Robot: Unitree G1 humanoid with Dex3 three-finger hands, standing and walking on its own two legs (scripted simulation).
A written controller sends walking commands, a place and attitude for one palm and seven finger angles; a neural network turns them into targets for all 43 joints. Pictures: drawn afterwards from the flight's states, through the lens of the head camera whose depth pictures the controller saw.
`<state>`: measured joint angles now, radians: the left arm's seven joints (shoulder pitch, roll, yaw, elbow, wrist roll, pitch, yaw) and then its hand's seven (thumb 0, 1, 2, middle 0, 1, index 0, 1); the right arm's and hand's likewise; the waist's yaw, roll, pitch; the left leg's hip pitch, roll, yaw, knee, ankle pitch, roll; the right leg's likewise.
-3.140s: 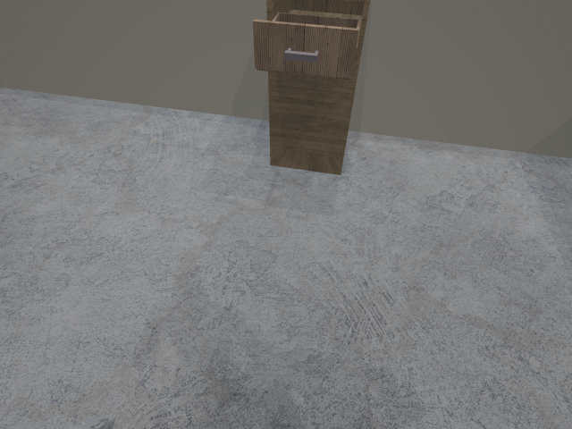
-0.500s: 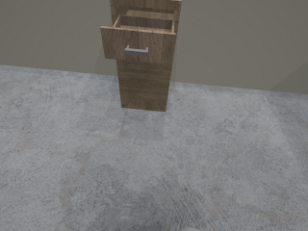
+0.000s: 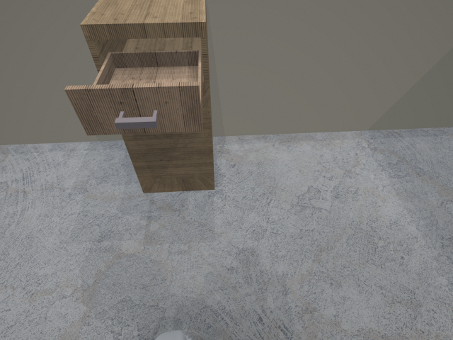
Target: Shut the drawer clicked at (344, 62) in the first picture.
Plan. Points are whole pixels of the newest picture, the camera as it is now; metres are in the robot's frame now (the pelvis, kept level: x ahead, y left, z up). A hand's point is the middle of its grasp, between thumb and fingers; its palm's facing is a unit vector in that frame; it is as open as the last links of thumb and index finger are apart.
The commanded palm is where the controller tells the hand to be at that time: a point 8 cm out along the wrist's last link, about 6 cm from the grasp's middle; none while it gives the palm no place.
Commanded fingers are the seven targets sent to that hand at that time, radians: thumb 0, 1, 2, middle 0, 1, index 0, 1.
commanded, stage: take the last steps up to it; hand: left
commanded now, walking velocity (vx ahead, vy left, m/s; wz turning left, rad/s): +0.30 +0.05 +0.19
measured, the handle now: (137, 118) +0.67 +0.27 +0.00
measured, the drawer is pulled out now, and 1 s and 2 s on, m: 0.30 0.30 0.30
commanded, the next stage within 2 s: come to a stop and stand still in 0.94 s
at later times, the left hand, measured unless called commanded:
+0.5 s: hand (119, 322) +0.19 +0.24 -0.17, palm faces +0.09 -0.98 -0.15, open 7.3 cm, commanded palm none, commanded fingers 0.00 0.90 0.90 -0.20 -0.30 -0.20 -0.30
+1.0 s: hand (150, 247) +0.36 +0.21 -0.17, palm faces +0.14 -0.97 -0.21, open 7.1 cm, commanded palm none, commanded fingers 0.00 0.90 0.90 -0.20 -0.30 -0.20 -0.30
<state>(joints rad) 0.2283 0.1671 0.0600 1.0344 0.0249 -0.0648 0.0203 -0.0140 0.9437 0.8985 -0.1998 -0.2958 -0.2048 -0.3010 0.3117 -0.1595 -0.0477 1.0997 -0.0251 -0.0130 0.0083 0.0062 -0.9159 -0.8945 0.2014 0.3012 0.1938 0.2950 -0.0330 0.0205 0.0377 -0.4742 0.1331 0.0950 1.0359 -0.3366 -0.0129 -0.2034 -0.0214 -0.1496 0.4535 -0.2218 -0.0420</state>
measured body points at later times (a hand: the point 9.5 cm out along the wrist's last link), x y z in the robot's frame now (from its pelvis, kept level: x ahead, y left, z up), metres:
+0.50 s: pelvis +0.17 +0.06 +0.01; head +0.18 +0.08 +0.46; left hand +0.19 +0.29 -0.16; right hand +0.15 -0.15 -0.15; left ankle +0.15 +0.13 -0.74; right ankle +0.23 -0.09 -0.67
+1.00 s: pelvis +0.33 +0.02 +0.00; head +0.34 +0.02 +0.45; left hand +0.35 +0.26 -0.15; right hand +0.38 -0.21 -0.15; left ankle +0.36 +0.15 -0.70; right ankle +0.35 -0.08 -0.74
